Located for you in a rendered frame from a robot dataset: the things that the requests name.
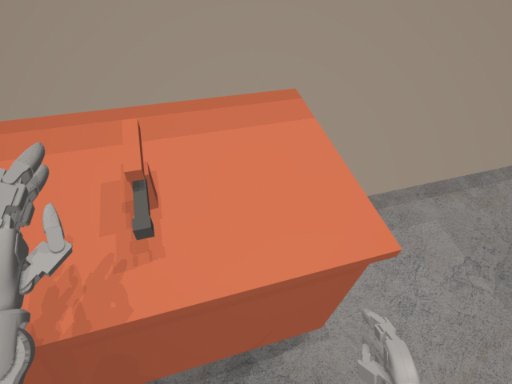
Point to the tap lever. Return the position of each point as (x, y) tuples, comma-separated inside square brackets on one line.
[(142, 223)]

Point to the robot left hand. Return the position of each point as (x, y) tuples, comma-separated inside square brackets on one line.
[(19, 187)]

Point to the counter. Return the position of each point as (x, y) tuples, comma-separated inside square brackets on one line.
[(260, 231)]

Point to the robot right hand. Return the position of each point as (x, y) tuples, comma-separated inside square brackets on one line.
[(393, 362)]

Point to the robot left forearm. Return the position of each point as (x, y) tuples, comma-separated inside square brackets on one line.
[(17, 347)]

